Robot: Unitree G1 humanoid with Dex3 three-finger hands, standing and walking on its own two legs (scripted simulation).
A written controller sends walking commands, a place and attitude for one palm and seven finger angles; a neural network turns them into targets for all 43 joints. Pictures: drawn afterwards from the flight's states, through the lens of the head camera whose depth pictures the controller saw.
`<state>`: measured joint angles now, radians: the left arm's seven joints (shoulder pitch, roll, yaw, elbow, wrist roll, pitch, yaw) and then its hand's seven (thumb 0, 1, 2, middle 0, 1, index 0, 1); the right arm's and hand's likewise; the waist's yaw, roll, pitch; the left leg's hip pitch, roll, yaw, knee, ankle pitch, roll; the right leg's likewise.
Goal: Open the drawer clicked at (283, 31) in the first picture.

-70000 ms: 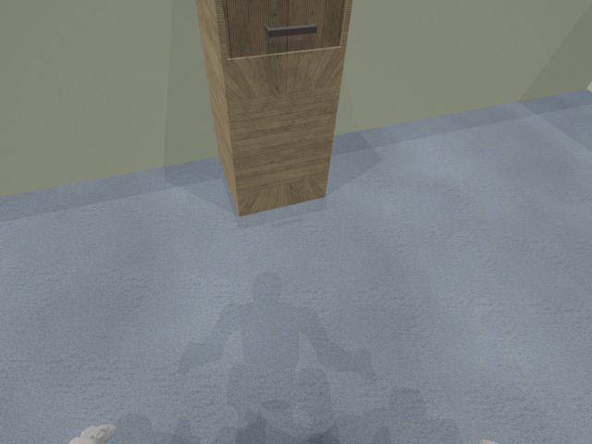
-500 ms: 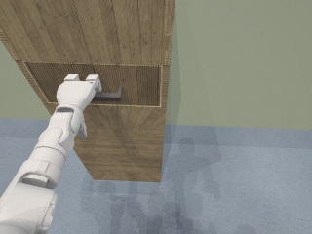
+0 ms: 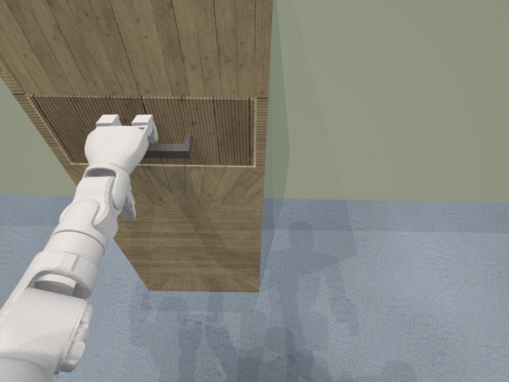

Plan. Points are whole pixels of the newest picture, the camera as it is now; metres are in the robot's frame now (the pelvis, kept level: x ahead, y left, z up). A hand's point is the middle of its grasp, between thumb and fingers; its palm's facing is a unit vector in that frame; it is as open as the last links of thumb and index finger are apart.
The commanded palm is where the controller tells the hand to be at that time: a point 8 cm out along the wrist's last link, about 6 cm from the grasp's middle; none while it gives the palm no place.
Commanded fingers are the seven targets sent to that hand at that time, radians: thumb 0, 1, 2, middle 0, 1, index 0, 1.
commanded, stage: lower the fingers behind the handle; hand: left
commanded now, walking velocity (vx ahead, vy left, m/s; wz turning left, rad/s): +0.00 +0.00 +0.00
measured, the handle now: (149, 144) +0.51 +0.22 +0.08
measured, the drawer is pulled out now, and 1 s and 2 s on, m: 0.00 0.00 0.00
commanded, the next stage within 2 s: lift the fingers back up to retry in 0.06 s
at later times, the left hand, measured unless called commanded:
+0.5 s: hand (127, 167) +0.44 +0.24 +0.09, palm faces -0.01 -0.04 -1.00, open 13.9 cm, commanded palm +0.41 +0.23 +0.16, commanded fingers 0.00 -0.50 0.30 -0.30 -1.20 -0.30 -1.20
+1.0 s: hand (119, 160) +0.43 +0.24 +0.11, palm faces -0.07 -0.07 -1.00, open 13.9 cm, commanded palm +0.41 +0.24 +0.19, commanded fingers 0.00 -0.50 0.30 -0.30 -1.20 -0.30 -1.20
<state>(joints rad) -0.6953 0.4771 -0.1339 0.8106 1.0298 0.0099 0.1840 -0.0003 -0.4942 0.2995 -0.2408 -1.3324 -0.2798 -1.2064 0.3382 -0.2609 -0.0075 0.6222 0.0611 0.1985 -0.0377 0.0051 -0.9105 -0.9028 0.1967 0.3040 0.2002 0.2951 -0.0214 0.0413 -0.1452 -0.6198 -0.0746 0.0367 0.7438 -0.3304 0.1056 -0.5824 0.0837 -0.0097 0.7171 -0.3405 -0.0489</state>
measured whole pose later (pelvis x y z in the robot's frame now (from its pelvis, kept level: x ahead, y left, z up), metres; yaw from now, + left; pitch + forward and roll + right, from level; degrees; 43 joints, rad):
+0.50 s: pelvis +0.02 +0.00 +0.01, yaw +0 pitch +10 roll -1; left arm -0.60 0.49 -0.11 0.70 1.00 -0.02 0.12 0.00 -0.49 0.30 -0.28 -1.25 -0.30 -1.20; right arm 0.27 -0.26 -0.01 0.62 0.07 0.18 -0.05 0.01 -0.91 -0.90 0.20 0.30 0.20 0.30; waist -0.01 0.05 -0.12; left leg -0.52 -0.08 0.03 0.68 -0.33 0.10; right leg -0.48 0.08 -0.01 0.65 -0.34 -0.05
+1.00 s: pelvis +0.04 +0.00 +0.02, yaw +1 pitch +8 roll -1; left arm -0.52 0.51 -0.12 0.48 0.93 0.03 -0.05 0.00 -0.49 0.30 -0.32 -1.21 -0.32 -1.20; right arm 0.18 -0.26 0.01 0.61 0.07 0.20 -0.04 0.01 -0.91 -0.90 0.20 0.30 0.20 0.30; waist 0.02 0.06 -0.09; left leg -0.40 -0.09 0.02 0.58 -0.31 0.10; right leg -0.36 0.07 -0.01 0.55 -0.32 -0.05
